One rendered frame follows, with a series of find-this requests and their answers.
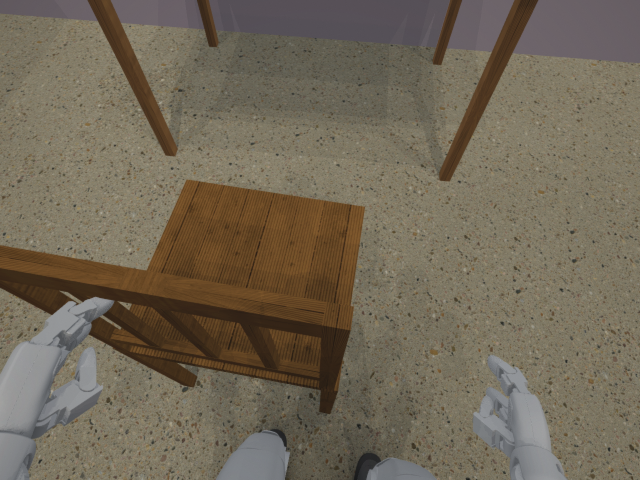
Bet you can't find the chair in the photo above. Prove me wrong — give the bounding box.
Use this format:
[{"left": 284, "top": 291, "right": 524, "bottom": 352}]
[{"left": 0, "top": 180, "right": 365, "bottom": 414}]

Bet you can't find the robot left foot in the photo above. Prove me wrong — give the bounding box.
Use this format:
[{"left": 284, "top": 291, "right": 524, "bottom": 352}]
[{"left": 270, "top": 429, "right": 287, "bottom": 450}]

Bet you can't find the right robot thigh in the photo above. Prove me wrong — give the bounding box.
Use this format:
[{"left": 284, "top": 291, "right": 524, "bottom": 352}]
[{"left": 366, "top": 459, "right": 437, "bottom": 480}]

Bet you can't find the right robot forearm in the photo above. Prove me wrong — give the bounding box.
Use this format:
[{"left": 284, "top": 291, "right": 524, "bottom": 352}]
[{"left": 510, "top": 446, "right": 567, "bottom": 480}]

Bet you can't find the robot right hand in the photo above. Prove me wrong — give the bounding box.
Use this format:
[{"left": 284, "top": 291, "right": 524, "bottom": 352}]
[{"left": 473, "top": 355, "right": 552, "bottom": 458}]

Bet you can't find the robot left hand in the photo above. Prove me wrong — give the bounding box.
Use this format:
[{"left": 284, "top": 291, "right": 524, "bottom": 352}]
[{"left": 0, "top": 297, "right": 114, "bottom": 439}]

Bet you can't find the left robot forearm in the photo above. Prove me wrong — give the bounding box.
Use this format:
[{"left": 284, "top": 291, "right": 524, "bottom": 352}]
[{"left": 0, "top": 431, "right": 36, "bottom": 480}]

